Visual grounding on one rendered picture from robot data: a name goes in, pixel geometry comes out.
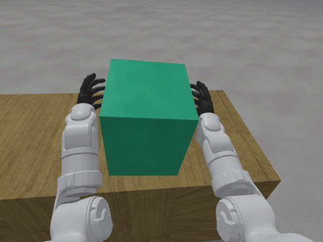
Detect robot left upper arm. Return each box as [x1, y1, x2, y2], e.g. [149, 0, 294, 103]
[43, 196, 113, 242]

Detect carton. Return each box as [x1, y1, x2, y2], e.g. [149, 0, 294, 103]
[99, 58, 199, 175]

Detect right robot forearm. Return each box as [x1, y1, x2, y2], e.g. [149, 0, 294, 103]
[196, 112, 277, 224]

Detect pedestal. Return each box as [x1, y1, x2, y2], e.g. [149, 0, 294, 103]
[0, 90, 281, 242]

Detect left robot hand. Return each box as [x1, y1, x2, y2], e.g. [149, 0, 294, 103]
[77, 73, 105, 110]

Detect right robot hand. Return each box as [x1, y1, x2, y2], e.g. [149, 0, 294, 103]
[190, 81, 214, 116]

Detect left robot forearm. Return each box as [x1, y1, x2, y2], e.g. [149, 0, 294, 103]
[50, 103, 102, 237]

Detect robot right upper arm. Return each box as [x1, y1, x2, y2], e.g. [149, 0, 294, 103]
[216, 195, 314, 242]

